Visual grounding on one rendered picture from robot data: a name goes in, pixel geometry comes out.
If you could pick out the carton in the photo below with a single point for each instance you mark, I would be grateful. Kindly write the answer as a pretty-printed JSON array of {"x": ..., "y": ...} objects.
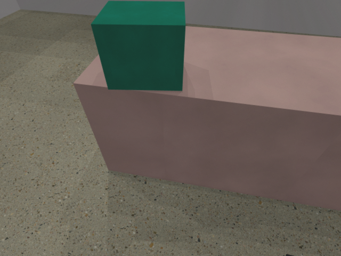
[{"x": 141, "y": 44}]

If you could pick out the pedestal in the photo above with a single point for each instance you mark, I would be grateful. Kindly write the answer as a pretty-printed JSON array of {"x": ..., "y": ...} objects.
[{"x": 259, "y": 114}]

